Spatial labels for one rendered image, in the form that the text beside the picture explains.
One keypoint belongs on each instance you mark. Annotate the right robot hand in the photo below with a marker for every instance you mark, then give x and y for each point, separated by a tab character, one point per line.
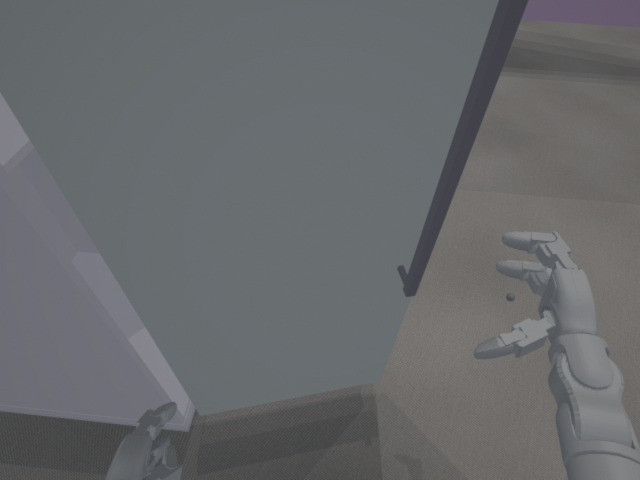
564	288

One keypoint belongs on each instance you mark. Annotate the handle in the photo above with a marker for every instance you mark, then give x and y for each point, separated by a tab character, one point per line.
502	31

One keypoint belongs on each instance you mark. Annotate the left robot hand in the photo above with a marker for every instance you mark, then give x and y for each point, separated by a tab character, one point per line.
136	455

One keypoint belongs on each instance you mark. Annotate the fridge door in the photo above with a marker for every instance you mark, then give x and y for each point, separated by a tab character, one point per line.
252	172

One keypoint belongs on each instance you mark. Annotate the right robot forearm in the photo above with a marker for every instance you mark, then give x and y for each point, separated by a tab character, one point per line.
596	436

